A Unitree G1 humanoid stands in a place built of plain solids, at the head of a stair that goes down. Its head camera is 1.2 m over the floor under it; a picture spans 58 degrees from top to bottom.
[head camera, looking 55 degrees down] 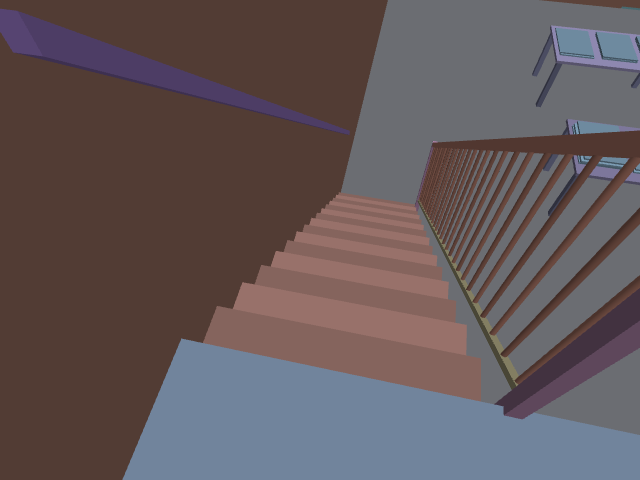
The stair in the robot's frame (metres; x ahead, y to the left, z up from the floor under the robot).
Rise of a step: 0.18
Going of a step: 0.20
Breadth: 0.91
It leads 12 degrees to the right of straight ahead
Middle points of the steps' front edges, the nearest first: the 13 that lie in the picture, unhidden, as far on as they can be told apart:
0.39 -0.04 0.00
0.59 -0.08 -0.18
0.79 -0.13 -0.36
0.99 -0.17 -0.55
1.18 -0.21 -0.73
1.38 -0.25 -0.91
1.58 -0.30 -1.09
1.78 -0.34 -1.27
1.98 -0.38 -1.46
2.17 -0.42 -1.64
2.37 -0.46 -1.82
2.57 -0.51 -2.00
2.77 -0.55 -2.18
